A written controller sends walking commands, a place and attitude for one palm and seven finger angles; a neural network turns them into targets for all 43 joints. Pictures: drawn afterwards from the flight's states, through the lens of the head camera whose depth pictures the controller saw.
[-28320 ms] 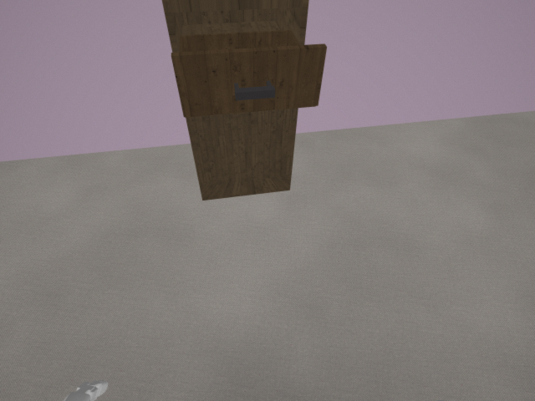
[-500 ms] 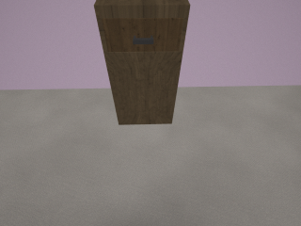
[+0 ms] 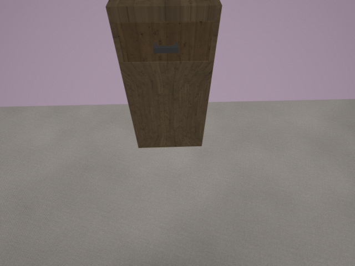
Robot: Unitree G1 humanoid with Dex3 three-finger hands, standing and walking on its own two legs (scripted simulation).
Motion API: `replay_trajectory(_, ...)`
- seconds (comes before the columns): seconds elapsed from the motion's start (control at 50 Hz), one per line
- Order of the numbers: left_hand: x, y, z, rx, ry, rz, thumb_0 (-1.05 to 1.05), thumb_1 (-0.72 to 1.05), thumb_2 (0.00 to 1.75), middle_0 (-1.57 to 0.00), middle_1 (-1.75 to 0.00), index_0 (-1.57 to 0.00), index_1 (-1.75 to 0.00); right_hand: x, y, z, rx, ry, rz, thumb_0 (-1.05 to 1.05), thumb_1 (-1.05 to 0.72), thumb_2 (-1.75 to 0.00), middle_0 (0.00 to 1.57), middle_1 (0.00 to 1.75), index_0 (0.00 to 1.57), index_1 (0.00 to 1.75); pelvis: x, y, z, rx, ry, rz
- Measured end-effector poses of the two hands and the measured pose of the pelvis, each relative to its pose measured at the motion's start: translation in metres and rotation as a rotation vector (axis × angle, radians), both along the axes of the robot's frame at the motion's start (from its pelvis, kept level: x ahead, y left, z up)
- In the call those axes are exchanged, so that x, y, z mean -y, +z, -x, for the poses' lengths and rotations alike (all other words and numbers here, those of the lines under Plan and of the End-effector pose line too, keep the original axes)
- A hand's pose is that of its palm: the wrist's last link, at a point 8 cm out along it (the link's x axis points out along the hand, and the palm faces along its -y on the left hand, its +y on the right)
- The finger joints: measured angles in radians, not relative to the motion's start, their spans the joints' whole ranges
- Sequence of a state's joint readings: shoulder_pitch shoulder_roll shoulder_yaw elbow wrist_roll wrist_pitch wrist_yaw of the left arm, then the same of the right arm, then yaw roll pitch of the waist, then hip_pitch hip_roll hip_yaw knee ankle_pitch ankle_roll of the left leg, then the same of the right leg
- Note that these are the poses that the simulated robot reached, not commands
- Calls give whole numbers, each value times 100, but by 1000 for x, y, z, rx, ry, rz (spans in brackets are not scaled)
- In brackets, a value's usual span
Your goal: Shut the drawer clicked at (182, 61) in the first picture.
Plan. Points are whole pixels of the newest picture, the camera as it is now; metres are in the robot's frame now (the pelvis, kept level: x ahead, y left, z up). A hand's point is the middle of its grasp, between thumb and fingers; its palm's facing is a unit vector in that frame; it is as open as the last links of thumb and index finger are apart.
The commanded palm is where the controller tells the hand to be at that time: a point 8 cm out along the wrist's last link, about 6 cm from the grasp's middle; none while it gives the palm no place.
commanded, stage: look to check the result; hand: left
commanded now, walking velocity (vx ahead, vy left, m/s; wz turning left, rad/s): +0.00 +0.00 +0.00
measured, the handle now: (165, 46) +0.96 +0.09 +0.00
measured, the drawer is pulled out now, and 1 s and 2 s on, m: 0.00 0.00 0.00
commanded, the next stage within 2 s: stand and wait in 0.10 s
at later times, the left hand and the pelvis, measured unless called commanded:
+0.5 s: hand out of the picture +0.07 +0.22 -0.16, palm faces +0.00 -0.96 -0.30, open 7.4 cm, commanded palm none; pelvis +0.01 -0.01 +0.00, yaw +0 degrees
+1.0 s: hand out of the picture +0.10 +0.22 -0.15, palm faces -0.01 -0.95 -0.32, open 7.4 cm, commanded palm none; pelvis +0.02 -0.01 +0.00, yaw +0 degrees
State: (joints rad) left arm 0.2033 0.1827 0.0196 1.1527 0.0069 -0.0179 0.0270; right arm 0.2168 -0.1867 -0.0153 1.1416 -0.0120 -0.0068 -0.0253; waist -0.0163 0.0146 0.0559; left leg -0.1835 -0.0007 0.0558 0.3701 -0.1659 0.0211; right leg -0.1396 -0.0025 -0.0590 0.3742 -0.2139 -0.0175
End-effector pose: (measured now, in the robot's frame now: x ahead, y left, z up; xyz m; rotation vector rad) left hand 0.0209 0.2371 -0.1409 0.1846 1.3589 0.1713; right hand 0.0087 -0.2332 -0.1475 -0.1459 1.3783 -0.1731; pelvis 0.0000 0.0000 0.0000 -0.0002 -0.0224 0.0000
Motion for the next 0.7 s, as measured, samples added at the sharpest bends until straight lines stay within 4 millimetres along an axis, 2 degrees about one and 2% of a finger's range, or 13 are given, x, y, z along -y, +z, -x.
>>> replay_trajectory(0.24,-12,8,-30,53,-22,-33,0,90,90,-20,-30,-20,-30,21,5,-25,36,21,36,0,-91,-90,20,30,20,30,4,2,-7,-1,1,-1)
replay_trajectory(0.7,-29,19,-56,86,-42,-85,0,90,90,-20,-30,-20,-30,54,17,-60,87,53,93,0,-91,-90,20,30,20,30,10,4,-16,-3,1,-3)
